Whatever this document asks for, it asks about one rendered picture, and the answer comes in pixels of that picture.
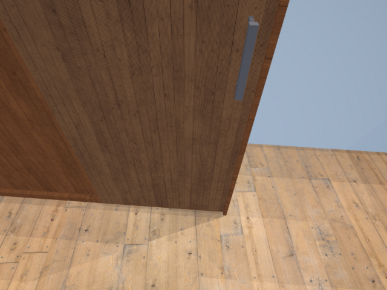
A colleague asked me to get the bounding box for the handle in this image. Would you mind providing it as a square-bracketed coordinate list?
[235, 16, 259, 101]

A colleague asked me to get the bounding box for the wardrobe door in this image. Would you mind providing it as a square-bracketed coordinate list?
[0, 0, 279, 211]
[0, 18, 98, 195]

